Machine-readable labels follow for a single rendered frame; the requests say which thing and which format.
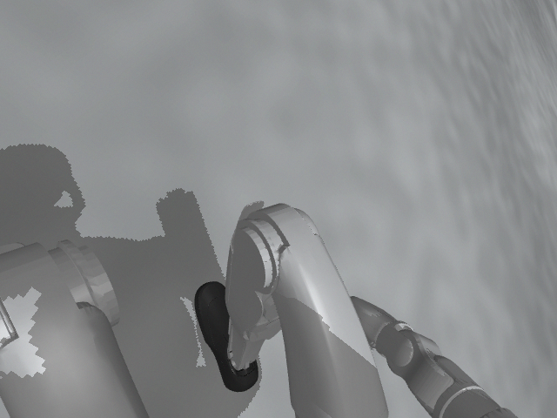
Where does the right robot foot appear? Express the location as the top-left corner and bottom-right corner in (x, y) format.
(194, 281), (258, 392)

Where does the right robot arm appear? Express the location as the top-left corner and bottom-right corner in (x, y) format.
(376, 320), (518, 418)

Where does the right robot hand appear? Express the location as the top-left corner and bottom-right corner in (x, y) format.
(350, 296), (397, 351)

